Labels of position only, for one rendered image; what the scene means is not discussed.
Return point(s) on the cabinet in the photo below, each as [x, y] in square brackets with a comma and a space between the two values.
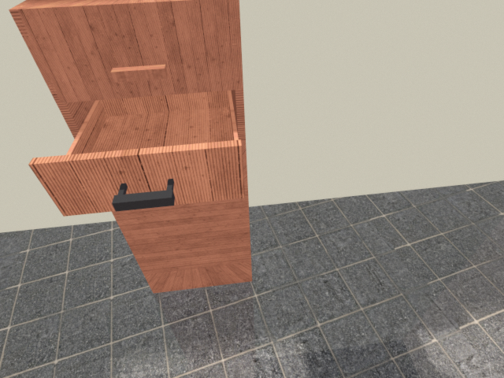
[76, 44]

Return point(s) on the drawer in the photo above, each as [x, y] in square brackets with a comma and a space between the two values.
[143, 142]

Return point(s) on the handle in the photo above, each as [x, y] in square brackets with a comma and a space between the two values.
[136, 73]
[144, 200]

